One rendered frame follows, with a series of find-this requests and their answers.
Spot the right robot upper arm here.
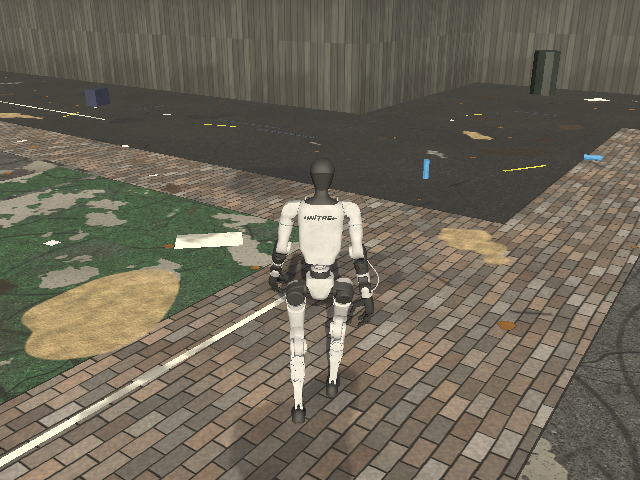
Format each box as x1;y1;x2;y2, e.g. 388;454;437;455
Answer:
342;201;364;259

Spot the right robot hand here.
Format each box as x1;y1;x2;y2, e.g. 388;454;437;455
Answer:
350;296;374;327

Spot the robot right forearm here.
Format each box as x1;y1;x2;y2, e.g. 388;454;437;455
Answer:
353;244;373;298

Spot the robot left forearm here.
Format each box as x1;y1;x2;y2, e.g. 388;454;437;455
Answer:
269;239;287;277

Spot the left robot upper arm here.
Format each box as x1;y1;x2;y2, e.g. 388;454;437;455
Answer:
276;200;301;254

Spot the robot left shin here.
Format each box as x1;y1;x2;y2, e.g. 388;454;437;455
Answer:
290;339;305;410

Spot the left robot hand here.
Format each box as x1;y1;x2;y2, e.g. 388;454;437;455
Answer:
268;273;291;294

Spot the robot left thigh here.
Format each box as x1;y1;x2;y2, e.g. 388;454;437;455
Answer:
286;280;307;356

